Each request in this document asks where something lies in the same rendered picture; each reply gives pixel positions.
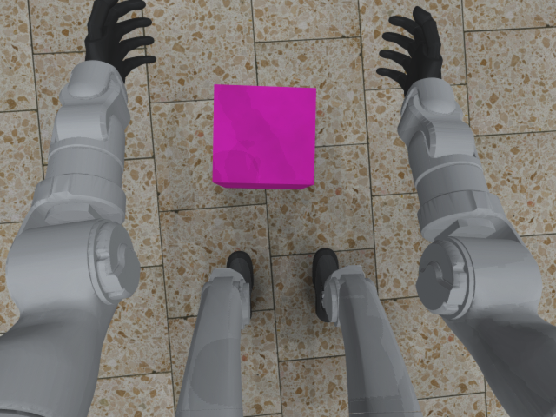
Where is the right robot hand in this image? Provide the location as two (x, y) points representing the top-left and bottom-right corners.
(376, 6), (443, 97)

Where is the robot left thigh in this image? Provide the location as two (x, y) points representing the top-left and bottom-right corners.
(175, 276), (250, 417)

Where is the robot left forearm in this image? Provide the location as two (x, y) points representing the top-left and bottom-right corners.
(5, 60), (130, 306)

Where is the robot right upper arm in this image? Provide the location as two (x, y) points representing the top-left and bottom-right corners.
(415, 236), (556, 417)

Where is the robot left foot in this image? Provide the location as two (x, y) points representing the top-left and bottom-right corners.
(227, 251), (254, 319)

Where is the robot left upper arm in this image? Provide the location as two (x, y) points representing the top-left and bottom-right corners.
(0, 218), (141, 417)

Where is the robot right forearm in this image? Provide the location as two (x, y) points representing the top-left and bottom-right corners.
(397, 77), (542, 293)

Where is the left robot hand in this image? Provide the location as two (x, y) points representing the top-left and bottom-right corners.
(84, 0), (156, 83)

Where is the carton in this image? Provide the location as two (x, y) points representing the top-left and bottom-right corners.
(213, 84), (316, 189)

